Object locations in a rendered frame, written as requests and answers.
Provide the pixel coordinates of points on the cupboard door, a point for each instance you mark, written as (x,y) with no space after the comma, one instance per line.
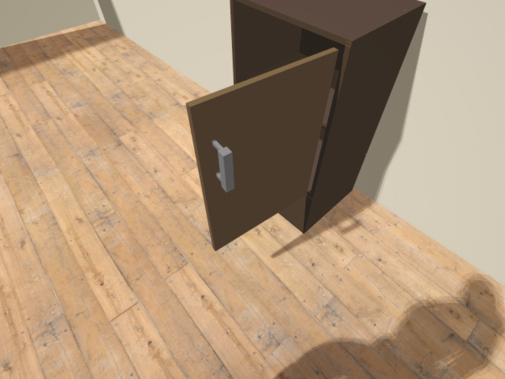
(272,125)

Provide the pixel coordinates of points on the handle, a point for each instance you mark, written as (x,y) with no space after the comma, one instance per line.
(226,175)

